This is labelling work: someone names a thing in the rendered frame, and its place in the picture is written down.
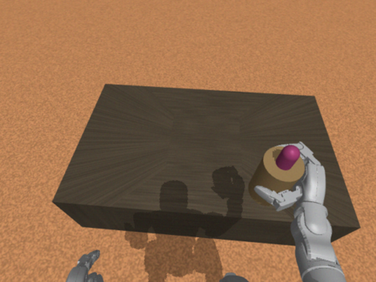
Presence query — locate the bottle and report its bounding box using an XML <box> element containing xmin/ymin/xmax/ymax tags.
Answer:
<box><xmin>248</xmin><ymin>145</ymin><xmax>305</xmax><ymax>206</ymax></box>

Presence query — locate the left robot hand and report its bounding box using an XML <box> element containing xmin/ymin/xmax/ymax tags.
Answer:
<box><xmin>66</xmin><ymin>250</ymin><xmax>104</xmax><ymax>282</ymax></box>

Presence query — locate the right robot arm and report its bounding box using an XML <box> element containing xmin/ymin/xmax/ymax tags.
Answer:
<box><xmin>290</xmin><ymin>201</ymin><xmax>347</xmax><ymax>282</ymax></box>

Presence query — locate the right robot hand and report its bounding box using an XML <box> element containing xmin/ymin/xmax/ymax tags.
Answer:
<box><xmin>254</xmin><ymin>142</ymin><xmax>326</xmax><ymax>211</ymax></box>

